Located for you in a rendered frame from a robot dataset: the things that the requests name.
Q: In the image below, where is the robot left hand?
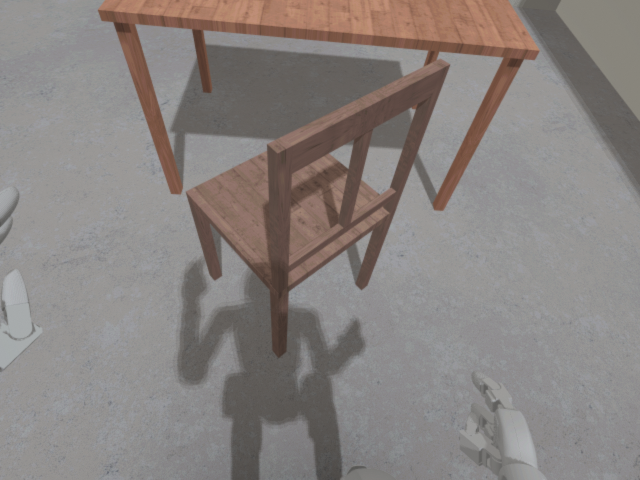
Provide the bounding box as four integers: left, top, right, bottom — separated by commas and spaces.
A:
0, 186, 42, 372

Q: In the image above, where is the robot right hand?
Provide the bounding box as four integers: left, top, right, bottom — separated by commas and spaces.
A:
460, 371, 538, 476

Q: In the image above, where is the table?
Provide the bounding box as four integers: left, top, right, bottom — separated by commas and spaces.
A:
98, 0, 540, 211

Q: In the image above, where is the robot right shin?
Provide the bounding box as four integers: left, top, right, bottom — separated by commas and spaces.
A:
344, 465, 367, 478

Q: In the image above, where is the chair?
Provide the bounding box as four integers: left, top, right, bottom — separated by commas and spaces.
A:
186, 59, 450, 358

